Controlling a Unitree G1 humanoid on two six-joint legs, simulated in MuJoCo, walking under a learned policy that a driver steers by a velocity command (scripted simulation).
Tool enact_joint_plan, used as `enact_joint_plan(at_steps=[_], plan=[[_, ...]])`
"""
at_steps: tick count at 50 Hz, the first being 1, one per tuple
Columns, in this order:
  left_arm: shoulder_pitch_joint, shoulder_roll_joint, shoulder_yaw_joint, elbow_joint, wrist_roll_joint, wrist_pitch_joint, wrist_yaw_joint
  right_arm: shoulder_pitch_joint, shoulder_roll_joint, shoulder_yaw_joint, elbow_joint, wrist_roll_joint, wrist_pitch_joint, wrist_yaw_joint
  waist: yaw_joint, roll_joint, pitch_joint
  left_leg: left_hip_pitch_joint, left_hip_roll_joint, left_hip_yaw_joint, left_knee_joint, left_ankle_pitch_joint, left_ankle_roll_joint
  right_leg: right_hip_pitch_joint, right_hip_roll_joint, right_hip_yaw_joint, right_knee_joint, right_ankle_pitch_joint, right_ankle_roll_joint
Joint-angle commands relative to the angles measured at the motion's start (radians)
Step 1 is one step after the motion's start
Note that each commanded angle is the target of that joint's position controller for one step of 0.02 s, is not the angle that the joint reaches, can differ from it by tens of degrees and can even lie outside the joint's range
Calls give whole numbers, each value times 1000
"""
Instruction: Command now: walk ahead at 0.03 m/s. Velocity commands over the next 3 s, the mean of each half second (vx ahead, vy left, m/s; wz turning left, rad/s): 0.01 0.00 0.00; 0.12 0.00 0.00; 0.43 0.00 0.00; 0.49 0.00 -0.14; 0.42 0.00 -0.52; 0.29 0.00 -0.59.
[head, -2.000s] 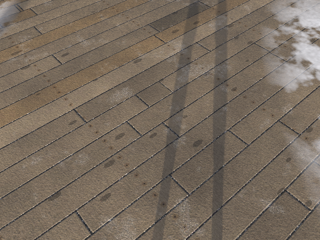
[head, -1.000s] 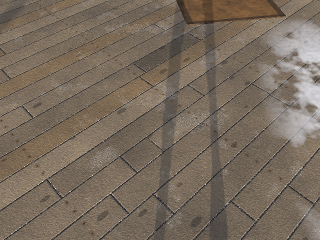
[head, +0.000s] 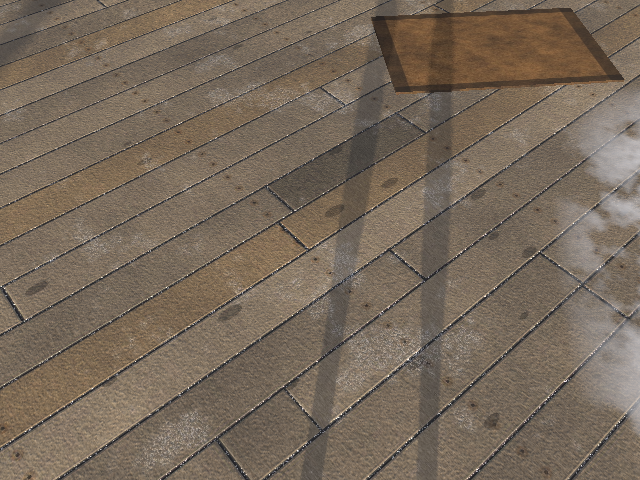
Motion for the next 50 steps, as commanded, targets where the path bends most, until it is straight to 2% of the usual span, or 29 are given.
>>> enact_joint_plan(at_steps=[1, 8, 18, 36, 37, 39, 40, 41, 42, 43, 44, 45, 47, 48, 49, 50], plan=[[85, 82, 16, 4, -2, -3, 3, 0, -116, -25, -25, 2, -4, -8, -1, 28, -87, 227, 91, -103, -30, 372, 95, -104, -40, 34, -68, 195, -12], [113, 62, 13, 35, 0, 1, 10, -23, -106, -28, -3, 2, 17, -13, -2, 14, -29, 201, 74, -91, -53, 224, 81, -128, -43, 31, -83, 122, -14], [154, 42, 8, 55, 1, -12, 15, -25, -94, -26, 29, 0, 30, -19, -11, 10, 23, 199, 55, -82, -82, 90, 57, -175, -51, 37, -119, 31, -18], [213, 13, 6, 62, -2, -23, 14, 11, -83, -17, 76, 1, 30, -23, -15, 3, 38, 197, 46, -80, -90, 83, 49, -176, -51, 38, -139, 37, -23], [236, 9, 6, 72, -2, -21, 15, 29, -75, -15, 87, 0, 31, -23, -13, -4, 20, 201, 33, -66, -88, -25, 48, -168, -49, 38, -153, -52, -30], [234, 56, 22, 58, -13, -19, 19, 34, -93, -23, 89, 11, 28, -23, -6, -51, 67, 108, -20, -11, -20, -309, 45, -179, -79, 96, -187, -281, -83], [255, 77, 29, 50, -18, -23, 22, -2, -95, -24, 74, 13, 18, -20, 16, -75, 100, 17, -33, 7, 39, -356, 42, -159, -135, 174, -237, -383, -125], [270, 114, 41, 46, -25, -32, 23, -51, -80, -21, 50, 20, 1, -12, 33, -130, 141, -87, -41, 45, 130, -277, 38, -108, -233, 299, -314, -433, -174], [243, 152, 56, 38, -27, -44, 23, -81, -73, -19, 33, 23, -17, -2, 31, -165, 189, -175, 1, 34, 221, -197, 44, -76, -332, 399, -352, -399, -217], [242, 141, 57, 34, -23, -57, 22, -95, -81, -21, 25, 23, -31, 7, 34, -150, 205, -260, 39, 10, 286, -214, 52, -21, -372, 428, -353, -316, -236], [253, 123, 55, 35, -20, -67, 18, -102, -83, -23, 17, 27, -42, 14, 36, -132, 211, -333, 64, -6, 324, -253, 57, 47, -377, 420, -339, -219, -235], [256, 112, 54, 32, -24, -73, 11, -108, -80, -22, 9, 34, -52, 20, 35, -116, 208, -364, 80, -8, 301, -272, 60, 97, -363, 388, -320, -138, -221], [241, 114, 54, 22, -31, -72, -1, -114, -71, -20, 3, 39, -67, 31, 27, -97, 186, -255, 66, 37, 170, -235, 57, 85, -304, 284, -290, -30, -183], [216, 125, 55, 15, -33, -68, -6, -70, -59, -20, 19, 37, -69, 36, -1, -100, 165, -110, 33, 83, 99, -171, 53, 6, -267, 224, -260, 4, -166], [196, 136, 56, 7, -31, -64, -11, 24, -64, -29, 56, 37, -68, 39, -45, -103, 127, 85, -17, 128, 53, -87, 47, -94, -229, 172, -204, 89, -149], [190, 143, 55, 2, -27, -64, -13, 144, -94, -49, 98, 35, -62, 38, -96, -100, 69, 262, -64, 148, 44, -51, 50, -161, -191, 133, -106, 263, -132]])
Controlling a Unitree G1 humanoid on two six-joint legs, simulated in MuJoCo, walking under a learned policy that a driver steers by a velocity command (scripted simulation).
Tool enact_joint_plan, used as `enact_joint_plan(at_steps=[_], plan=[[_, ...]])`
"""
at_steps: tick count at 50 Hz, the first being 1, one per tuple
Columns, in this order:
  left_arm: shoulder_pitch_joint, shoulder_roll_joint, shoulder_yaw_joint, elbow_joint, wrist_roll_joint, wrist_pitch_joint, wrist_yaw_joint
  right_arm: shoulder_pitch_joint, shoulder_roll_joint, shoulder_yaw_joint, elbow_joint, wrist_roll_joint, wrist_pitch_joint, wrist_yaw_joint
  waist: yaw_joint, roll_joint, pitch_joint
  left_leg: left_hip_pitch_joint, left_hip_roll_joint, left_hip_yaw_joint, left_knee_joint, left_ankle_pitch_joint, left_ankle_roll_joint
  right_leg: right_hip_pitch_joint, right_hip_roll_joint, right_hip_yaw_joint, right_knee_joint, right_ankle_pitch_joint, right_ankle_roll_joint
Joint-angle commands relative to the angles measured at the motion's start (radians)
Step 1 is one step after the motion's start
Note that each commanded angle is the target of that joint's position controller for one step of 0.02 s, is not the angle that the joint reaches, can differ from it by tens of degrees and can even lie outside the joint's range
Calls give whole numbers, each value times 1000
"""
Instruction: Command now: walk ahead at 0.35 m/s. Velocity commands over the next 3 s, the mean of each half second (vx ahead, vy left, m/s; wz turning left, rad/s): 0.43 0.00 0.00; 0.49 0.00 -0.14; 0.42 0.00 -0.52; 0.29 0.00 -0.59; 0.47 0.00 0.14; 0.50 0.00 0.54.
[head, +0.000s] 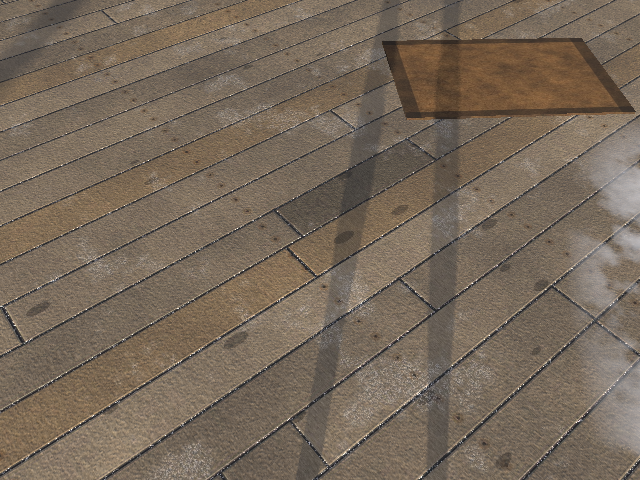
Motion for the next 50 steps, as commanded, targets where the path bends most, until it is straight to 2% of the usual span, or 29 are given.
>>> enact_joint_plan(at_steps=[1, 2, 3, 4, 5, 6, 7, 9, 12, 16, 20, 23, 25, 26, 27, 28, 29, 30, 31, 32, 33, 34, 36, 38, 40, 43, 46, 48, 50], plan=[[-77, 130, 14, -60, 0, -13, -9, 265, -123, -52, 49, 3, -10, 2, -192, -3, 9, 430, -25, -22, -111, 86, 36, -369, -81, 41, 159, 474, -114], [-94, 53, -6, -109, 5, -27, -9, 408, -252, -79, 57, -7, -11, -7, -221, 274, -79, 612, 247, -495, -305, -45, 174, -607, 54, -64, 578, 313, -24], [-120, 25, -11, -132, -9, -48, -7, 419, -206, -52, 72, -26, -23, 2, -195, 314, -146, 614, 380, -840, -475, -100, 253, -711, 99, 93, 830, -78, -32], [-157, 58, -2, -152, -38, -61, -14, 303, -157, -27, 42, -27, -37, 2, -142, 223, -44, 529, 385, -759, -465, -167, 225, -804, 29, 147, 928, -40, -71], [-186, 81, 2, -160, -41, -64, -18, 208, -106, -9, 11, -28, -43, 6, -109, 154, 10, 442, 340, -610, -463, -149, 179, -807, -26, 130, 918, 59, -102], [-192, 83, 10, -155, -30, -64, -14, 149, -88, 4, -6, -30, -45, 13, -78, 100, 52, 360, 293, -485, -481, -65, 145, -785, -65, 113, 853, 148, -111], [-182, 92, 21, -151, -15, -55, -9, 125, -76, 12, -13, -34, -46, 15, -52, 103, 61, 298, 247, -386, -495, 16, 113, -727, -93, 105, 783, 202, -114], [-164, 81, 27, -143, -12, -36, -13, 160, -71, 19, -4, -40, -39, 9, -34, 116, 65, 250, 200, -277, -518, 142, 100, -670, -103, 80, 717, 250, -99], [-269, 69, 27, -185, -2, -23, -15, 226, -112, 18, 8, -43, -35, -12, -43, 87, 89, 270, 201, -223, -540, 289, 121, -751, -105, 58, 590, 334, -59], [-450, 52, 12, -248, 0, -29, -29, 259, -127, 16, -7, -42, -26, -29, -80, 97, 108, 275, 183, -158, -561, 328, 112, -738, -77, 29, 311, 485, -35], [-570, 56, 0, -287, -8, -36, -53, 329, -133, 8, 5, -27, -18, -32, -110, 97, 136, 355, 208, -125, -548, 326, 107, -715, -44, 9, 162, 517, -47], [-602, 74, -1, -314, -11, -45, -73, 337, -145, -3, 9, -22, -7, -33, -93, 112, 131, 453, 246, -114, -484, 424, 92, -687, -26, 7, 94, 447, -85], [-513, 122, 18, -302, -10, -48, -76, 309, -172, -13, -1, -26, 0, -33, -28, 154, 51, 488, 249, -96, -360, 744, 70, -519, 28, -27, 84, 379, -119], [-372, 161, 40, -264, -9, -48, -72, 288, -175, -13, -7, -29, 8, -32, 51, 166, -34, 468, 219, -65, -192, 908, 50, -336, 69, -55, 83, 366, -146], [-177, 214, 65, -208, -9, -44, -64, 274, -157, -4, -21, -35, 11, -31, 134, 157, -152, 320, 171, -35, 54, 856, 16, -45, 37, -9, 107, 373, -183], [-16, 323, 89, -174, 20, -41, -56, 381, -45, 27, -43, -43, -1, -19, 104, -66, -346, -63, 33, -16, 475, 421, -42, 380, -243, 418, 86, 245, -324], [2, 282, 71, -161, 19, -38, -59, 398, -7, 43, -29, -20, -33, -10, 87, -199, -472, -247, -90, -161, 712, -209, -55, 482, -370, 829, -146, 104, -399], [-87, 214, 49, -170, 9, -43, -61, 287, -103, 16, -61, 8, -56, -6, 85, -147, -324, -356, -20, -218, 793, -183, -28, 369, -325, 723, -174, 71, -331], [-186, 165, 33, -193, 8, -45, -58, 191, -133, 11, -94, 19, -66, -10, 62, -83, -196, -375, 36, -178, 777, -102, -11, 201, -290, 551, -184, 144, -289], [-266, 132, 20, -203, 15, -51, -62, 153, -132, 6, -100, 8, -63, -19, 20, 7, -113, -326, 87, -158, 705, -16, -9, 21, -254, 424, -216, 255, -267], [-306, 102, 11, -203, 26, -59, -66, 163, -126, -5, -96, -9, -48, -27, -22, 6, -79, -254, 125, -162, 635, 33, -5, -96, -212, 335, -243, 309, -245], [-314, 88, 7, -195, 31, -60, -70, 195, -100, -5, -90, -13, -30, -29, -49, -15, -63, -200, 139, -165, 600, 54, -4, -164, -188, 289, -272, 313, -241], [-283, 104, 8, -173, 27, -62, -65, 210, -69, -4, -89, -14, -8, -32, -68, -21, -28, -189, 150, -150, 535, 69, -12, -230, -172, 228, -319, 336, -257], [-240, 140, 13, -161, 24, -61, -51, 120, -90, -10, -128, -29, -4, -37, -61, -3, 16, -263, 157, -141, 426, 147, -37, -239, -165, 217, -351, 360, -273], [-192, 157, 17, -154, 21, -55, -35, 24, -99, -15, -163, -39, -10, -37, -38, 11, 38, -333, 148, -140, 283, 258, -63, -201, -160, 216, -361, 371, -270], [-146, 170, 21, -153, 12, -46, -21, -88, -87, -12, -195, -35, -21, -28, -10, -3, 47, -300, 101, -123, 62, 403, -83, -182, -126, 177, -349, 381, -237], [-88, 175, 25, -139, 2, -39, -14, -188, -79, -3, -219, -25, -29, -15, 24, -14, 59, -242, 60, -106, -63, 440, -96, -162, -123, 175, -321, 361, -225], [-62, 173, 29, -132, -4, -31, -11, -234, -86, 0, -240, -19, -37, -4, 35, -22, 67, -233, 50, -117, -118, 413, -93, -114, -142, 202, -276, 347, -222], [-65, 184, 37, -135, -6, -23, -5, -232, -116, -6, -251, -16, -47, 4, 16, -35, 59, -186, 44, -136, -170, 365, -83, -75, -167, 242, -225, 332, -207]])
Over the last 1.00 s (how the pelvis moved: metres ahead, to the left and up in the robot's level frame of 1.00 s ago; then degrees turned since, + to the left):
0.05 0.03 0.00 0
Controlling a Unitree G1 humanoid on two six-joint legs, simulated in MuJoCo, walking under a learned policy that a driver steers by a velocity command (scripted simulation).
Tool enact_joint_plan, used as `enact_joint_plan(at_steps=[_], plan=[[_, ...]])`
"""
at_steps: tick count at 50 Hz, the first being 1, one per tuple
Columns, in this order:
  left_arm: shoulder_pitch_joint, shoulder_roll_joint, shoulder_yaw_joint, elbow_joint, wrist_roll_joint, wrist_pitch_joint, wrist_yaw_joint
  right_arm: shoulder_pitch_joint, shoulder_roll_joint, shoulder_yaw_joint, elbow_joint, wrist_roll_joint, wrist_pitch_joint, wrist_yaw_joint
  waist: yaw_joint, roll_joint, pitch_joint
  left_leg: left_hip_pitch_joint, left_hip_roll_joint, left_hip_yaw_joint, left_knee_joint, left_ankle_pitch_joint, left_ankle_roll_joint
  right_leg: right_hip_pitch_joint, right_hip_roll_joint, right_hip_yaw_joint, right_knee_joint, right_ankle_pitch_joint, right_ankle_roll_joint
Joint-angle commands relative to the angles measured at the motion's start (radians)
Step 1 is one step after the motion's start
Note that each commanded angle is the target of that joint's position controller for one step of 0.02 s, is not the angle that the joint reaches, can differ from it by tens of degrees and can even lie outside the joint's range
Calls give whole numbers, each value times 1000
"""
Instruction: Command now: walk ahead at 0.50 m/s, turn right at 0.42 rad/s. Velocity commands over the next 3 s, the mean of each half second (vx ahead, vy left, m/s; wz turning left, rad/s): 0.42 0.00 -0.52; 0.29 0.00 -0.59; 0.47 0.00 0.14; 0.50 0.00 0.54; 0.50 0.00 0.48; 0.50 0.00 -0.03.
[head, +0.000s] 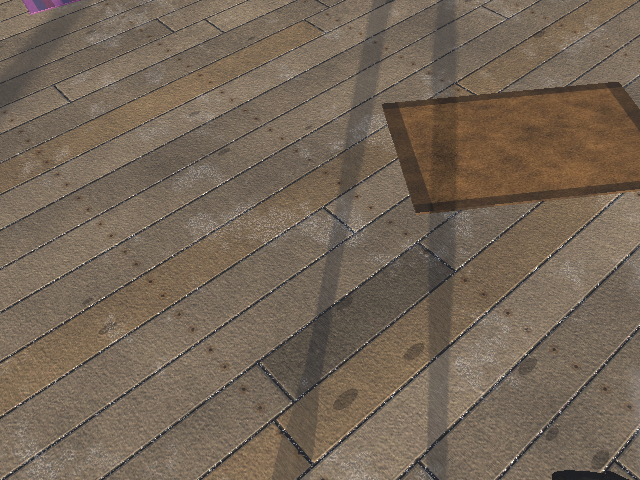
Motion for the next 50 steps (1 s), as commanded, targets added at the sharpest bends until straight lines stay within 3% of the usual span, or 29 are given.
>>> enact_joint_plan(at_steps=[1, 2, 3, 4, 5, 6, 7, 8, 9, 11, 13, 15, 17, 20, 23, 25, 26, 27, 28, 29, 30, 31, 32, 33, 34, 36, 40, 47, 50], plan=[[-2, 179, 44, -44, -5, 4, 13, -56, -111, -23, -72, 7, -28, 10, -57, -133, 54, 93, -23, 0, -59, -65, 10, -54, -281, 208, -4, 188, -147], [-16, 181, 47, -50, -4, 10, 14, -6, -130, -31, -62, 8, -33, 9, -88, -146, 31, 167, -34, 13, -69, -110, 21, -53, -276, 215, 47, 241, -135], [-31, 162, 40, -62, -1, 13, 13, 114, -164, -50, -29, 4, -37, 4, -145, -139, -36, 327, -46, 28, -88, -142, 44, -76, -229, 193, 170, 342, -112], [-53, 110, 22, -94, 9, 13, 9, 294, -225, -70, 2, -14, -44, -3, -218, -74, -188, 606, 78, -83, -52, -168, 102, -209, -155, 140, 446, 279, -78], [54, 3, -4, -124, 1, -3, 6, 412, -321, -95, 20, -28, -33, -7, -185, 202, -344, 996, 329, -484, -110, -304, 238, -594, 3, 18, 823, -87, -1], [60, 60, 4, -125, -18, -15, 5, 408, -242, -71, 16, -26, -30, -2, -183, 272, -387, 1007, 363, -696, -219, -433, 267, -729, -22, 118, 1010, -304, -5], [-9, 147, 26, -137, -32, -17, 6, 332, -162, -49, -4, -21, -30, -3, -180, 170, -247, 885, 329, -545, -229, -455, 216, -790, -74, 133, 1069, -236, -18], [-62, 150, 30, -147, -29, -12, 10, 267, -127, -36, -17, -20, -26, -3, -161, 84, -160, 743, 291, -396, -241, -387, 181, -771, -124, 103, 1058, -147, -21], [-92, 139, 35, -155, -16, -5, 12, 215, -100, -29, -16, -22, -23, -1, -137, 48, -89, 615, 247, -293, -276, -309, 165, -732, -153, 97, 1006, -79, -20], [-76, 102, 41, -162, -14, 19, 5, 186, -80, -25, -5, -33, -24, -2, -95, 86, -40, 490, 197, -157, -337, -239, 151, -648, -195, 96, 945, -7, -22], [-89, 76, 39, -181, -16, 38, 1, 196, -102, -34, 8, -30, -29, -6, -83, 70, -12, 457, 201, -74, -373, -150, 177, -658, -206, 84, 913, 30, -12], [-138, 81, 41, -209, -9, 47, 0, 204, -121, -40, 14, -32, -30, -16, -82, 33, 17, 458, 203, 0, -378, -6, 184, -699, -200, 87, 843, 91, 3], [-177, 76, 38, -236, 2, 46, -6, 196, -144, -46, 12, -34, -20, -28, -77, 28, 30, 453, 189, 99, -355, 192, 176, -683, -185, 55, 712, 169, 20], [-274, 54, 25, -277, 10, 44, -30, 196, -171, -51, 0, -26, 0, -46, -106, 29, 27, 442, 159, 214, -319, 275, 155, -585, -152, -32, 512, 302, 20], [-329, 77, 31, -320, 12, 55, -53, 222, -200, -59, 0, -5, 21, -54, -120, 46, 4, 537, 191, 228, -254, 307, 141, -554, -128, -59, 413, 277, 3], [-315, 112, 44, -340, 15, 60, -63, 207, -223, -68, -9, 11, 36, -58, -97, 65, -16, 590, 211, 230, -164, 400, 122, -513, -98, -81, 374, 181, -28], [-271, 135, 54, -336, 15, 60, -66, 195, -232, -72, -16, 19, 43, -61, -72, 71, -39, 606, 209, 234, -84, 469, 109, -459, -69, -99, 343, 146, -49], [-172, 167, 72, -313, 14, 56, -65, 181, -227, -72, -24, 24, 52, -61, -18, 47, -82, 593, 179, 253, 63, 466, 83, -337, -31, -115, 256, 197, -77], [-82, 232, 100, -291, 17, 53, -47, 227, -200, -64, -21, 11, 53, -55, 16, -40, -139, 496, 114, 274, 282, 300, 25, -147, -26, -67, 178, 421, -115], [-65, 331, 115, -295, 22, 57, -21, 254, -86, -28, -58, -55, 49, -44, -48, -279, -201, 199, 15, 266, 601, -487, -32, 90, -258, 245, 251, 920, -190], [-112, 365, 107, -353, 41, 51, -29, 348, -97, -18, -81, -42, 36, -30, -96, -317, -397, -39, -135, 75, 897, -841, -71, 300, -469, 668, 204, 924, -440], [-97, 290, 90, -365, 30, 51, -39, 275, -170, -35, -81, -9, 29, -18, -32, -138, -416, -93, -80, -45, 915, -726, -47, 265, -405, 593, 142, 658, -389], [-129, 243, 79, -361, 8, 46, -38, 210, -170, -35, -106, 6, 24, -16, -40, -112, -306, -139, -48, -36, 846, -617, -21, 172, -344, 494, 103, 361, -326], [-174, 216, 71, -360, -8, 47, -32, 189, -158, -36, -95, -5, 27, -25, -67, -42, -211, -133, -4, -36, 749, -530, -15, 42, -290, 445, 57, 108, -268], [-211, 191, 62, -369, -6, 48, -26, 168, -178, -43, -103, -16, 36, -33, -86, -70, -155, -90, 15, -42, 668, -479, -7, -79, -268, 436, 11, -31, -250], [-246, 190, 59, -391, 19, 44, -16, 168, -172, -48, -114, -21, 46, -33, -114, -118, -116, -1, 7, -31, 571, -415, 3, -212, -224, 419, -49, -116, -239], [-202, 215, 69, -396, 12, 35, 7, 118, -126, -35, -132, -29, 33, -33, -90, -122, -106, 38, -27, -19, 331, -331, -23, -247, -189, 371, -53, -90, -229], [-146, 228, 72, -395, 3, 51, 9, 36, -135, -32, -173, -7, 1, -13, -48, -170, -76, 140, -84, -18, 83, -276, -30, -263, -180, 432, -14, -183, -205], [-151, 200, 59, -395, 5, 60, 7, 102, -137, -35, -162, 1, -19, -4, -86, -183, -75, 272, -87, 2, -26, -255, 4, -279, -171, 452, 40, -236, -181]])
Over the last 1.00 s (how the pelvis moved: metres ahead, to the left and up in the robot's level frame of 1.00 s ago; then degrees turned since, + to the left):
0.52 -0.02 0.01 -5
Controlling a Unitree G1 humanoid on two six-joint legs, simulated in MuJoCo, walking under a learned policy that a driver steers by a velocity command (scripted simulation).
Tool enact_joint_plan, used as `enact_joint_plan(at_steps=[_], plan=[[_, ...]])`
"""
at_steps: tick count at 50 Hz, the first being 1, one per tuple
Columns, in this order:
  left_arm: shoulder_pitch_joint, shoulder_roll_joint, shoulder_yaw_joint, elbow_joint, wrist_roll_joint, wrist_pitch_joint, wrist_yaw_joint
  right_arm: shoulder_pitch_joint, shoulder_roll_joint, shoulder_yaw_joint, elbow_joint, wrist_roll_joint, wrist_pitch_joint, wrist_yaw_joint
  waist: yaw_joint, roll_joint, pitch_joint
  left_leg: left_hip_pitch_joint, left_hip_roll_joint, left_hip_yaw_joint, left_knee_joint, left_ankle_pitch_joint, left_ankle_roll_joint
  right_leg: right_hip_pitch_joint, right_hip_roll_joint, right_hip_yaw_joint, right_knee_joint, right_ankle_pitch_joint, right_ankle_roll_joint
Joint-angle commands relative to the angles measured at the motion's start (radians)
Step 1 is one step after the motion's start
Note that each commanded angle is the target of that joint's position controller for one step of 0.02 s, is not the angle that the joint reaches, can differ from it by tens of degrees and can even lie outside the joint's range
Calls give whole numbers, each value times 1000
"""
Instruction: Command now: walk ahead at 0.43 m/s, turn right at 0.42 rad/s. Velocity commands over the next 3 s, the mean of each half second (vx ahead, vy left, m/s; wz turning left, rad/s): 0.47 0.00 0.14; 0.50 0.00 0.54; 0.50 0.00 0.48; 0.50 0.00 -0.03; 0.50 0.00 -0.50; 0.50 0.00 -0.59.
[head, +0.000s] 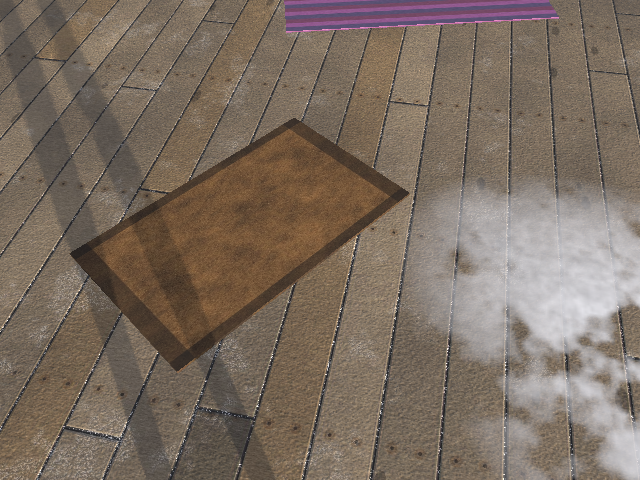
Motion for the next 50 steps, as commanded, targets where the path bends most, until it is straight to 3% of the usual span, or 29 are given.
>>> enact_joint_plan(at_steps=[1, 2, 3, 4, 5, 6, 7, 9, 13, 15, 18, 20, 22, 23, 24, 25, 26, 27, 28, 30, 34, 37, 42, 44, 46, 47, 48, 49, 50], plan=[[-23, 106, 21, -63, 4, -7, 2, 51, -87, -25, -42, -1, -35, 8, -64, -140, -54, 193, 1, 47, -105, 45, 34, -22, -214, 262, -104, -337, -127], [-17, 66, 6, -60, 10, -9, 1, 112, -94, -28, -23, -10, -37, 7, -87, -122, -62, 286, 42, 23, -131, 11, 55, -74, -180, 223, -24, -355, -95], [-21, -4, -16, -66, 14, -13, 1, 216, -134, -34, -2, -26, -38, 5, -114, 1, -81, 402, 194, -156, -203, -124, 111, -190, -100, 107, 231, -377, -41], [-7, -7, -19, -109, -5, -33, -1, 270, -235, -55, 17, -43, -29, 10, -81, 236, -23, 489, 344, -528, -342, -394, 246, -446, -5, -54, 429, -401, -5], [-46, 87, 0, -117, -9, -50, -2, 265, -209, -54, 9, -23, -27, 17, -96, 231, 65, 467, 397, -683, -391, -554, 318, -597, -82, -59, 571, -394, 10], [-74, 134, 11, -107, -6, -59, -8, 239, -157, -39, -9, -4, -24, 16, -94, 161, 99, 445, 362, -611, -376, -517, 299, -618, -127, -56, 611, -299, 15], [-83, 126, 10, -92, 7, -65, -11, 225, -136, -31, -23, -3, -18, 17, -92, 125, 86, 434, 307, -524, -370, -428, 272, -598, -142, -78, 612, -225, 23], [-124, 100, 7, -100, 22, -78, -13, 216, -129, -23, -33, -5, -7, 15, -90, 115, 81, 391, 237, -410, -384, -230, 244, -539, -167, -102, 535, -109, 40], [-218, 22, -17, -121, 21, -92, -18, 261, -132, -25, -23, 6, 7, -3, -110, 136, 43, 300, 140, -223, -372, 95, 220, -330, -122, -162, 283, 50, 86], [-271, 8, -24, -129, 11, -96, -27, 293, -143, -29, -16, 10, 14, -9, -128, 145, 41, 268, 129, -200, -355, 134, 217, -239, -96, -170, 168, 97, 102], [-323, 35, -17, -141, -5, -105, -38, 346, -154, -33, -8, 19, 26, -13, -140, 151, 40, 277, 156, -253, -320, 122, 219, -157, -77, -154, 67, 118, 108], [-312, 62, -6, -142, -12, -112, -41, 348, -161, -37, -11, 24, 35, -16, -115, 159, 32, 287, 172, -300, -287, 116, 205, -76, -76, -144, 2, 105, 92], [-207, 98, 14, -115, -6, -115, -30, 328, -144, -35, -24, 24, 38, -17, -46, 153, -14, 242, 132, -289, -190, 177, 164, 133, -95, -145, -67, 113, 48], [-80, 141, 31, -98, 7, -115, -18, 292, -109, -25, -47, 15, 32, -14, 26, 121, -100, 148, 84, -242, -17, 176, 128, 339, -193, -69, -44, 105, -1], [91, 222, 50, -75, 26, -105, -4, 294, -29, -2, -86, 1, 21, -18, 82, -72, -257, -93, -9, -115, 313, -53, 72, 657, -408, 163, -23, 85, -80], [132, 241, 55, -39, 24, -88, -17, 397, -31, 5, -111, 25, 8, -19, 30, -353, -311, -314, -33, -51, 536, -404, 50, 718, -573, 508, -107, -97, -202], [95, 146, 32, -40, 16, -85, -18, 363, -114, -18, -86, 42, 14, -21, 35, -221, -176, -394, 36, -72, 655, -331, 42, 618, -533, 449, -134, -204, -188], [53, 95, 17, -41, 13, -82, -16, 288, -133, -24, -91, 35, 20, -16, 39, -149, -70, -400, 60, -49, 672, -247, 38, 506, -477, 290, -155, -149, -152], [-2, 75, 7, -40, 18, -79, -18, 260, -116, -24, -91, 25, 26, -14, 12, -96, -20, -370, 82, -32, 656, -183, 35, 406, -428, 196, -188, -81, -132], [-62, 56, 2, -25, 27, -81, -21, 224, -80, -23, -113, 19, 40, -2, -30, -116, 55, -324, 123, -29, 611, -117, 29, 258, -385, 64, -249, 55, -124], [-85, 97, 18, 11, 21, -97, -19, 167, -40, -8, -154, 9, 51, 12, -53, -83, 70, -309, 135, -6, 484, 6, 3, 192, -382, -97, -301, 246, -139], [-88, 131, 26, 32, 16, -95, -13, 88, -29, 4, -177, 9, 42, 34, -32, -67, 79, -232, 123, 31, 276, 192, 18, 178, -350, -217, -302, 268, -106], [-28, 196, 44, 73, -12, -77, -11, -39, -66, -3, -243, 12, 47, 58, -4, -49, 102, -184, 83, 94, 103, 167, 79, 292, -394, -295, -254, 338, -61], [-17, 232, 53, 79, -18, -63, -8, -3, -103, -22, -254, 6, 54, 59, -41, -72, 52, -75, 16, 156, 83, 63, 120, 340, -393, -336, -115, 637, -39], [2, 206, 39, 77, -14, -51, 0, 277, -198, -79, -188, 12, 67, 42, -189, -42, -102, 347, -71, 177, 30, 92, 185, 199, -333, -394, 288, 742, 15], [55, 114, 7, 45, 25, -56, -1, 374, -303, -106, -176, 18, 75, 20, -180, 171, -191, 662, 148, -188, 1, 69, 285, -137, -246, -406, 668, 172, 73], [80, 68, -21, 0, 26, -87, -13, 331, -339, -95, -219, 19, 60, 28, -115, 294, -370, 837, 334, -753, -206, -151, 453, -395, -73, -186, 932, -415, 100], [-31, 174, 3, -12, -11, -109, -25, 331, -250, -70, -225, 12, 47, 38, -178, 139, -330, 810, 321, -711, -271, -237, 391, -496, -130, -73, 969, -352, 80], [-81, 171, -1, -28, -27, -120, -29, 305, -217, -59, -213, 7, 37, 38, -161, 110, -186, 680, 289, -575, -275, -204, 351, -528, -164, -95, 914, -273, 61]])
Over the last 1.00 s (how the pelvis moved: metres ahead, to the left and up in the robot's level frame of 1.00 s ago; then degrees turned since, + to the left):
0.40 -0.04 0.00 -34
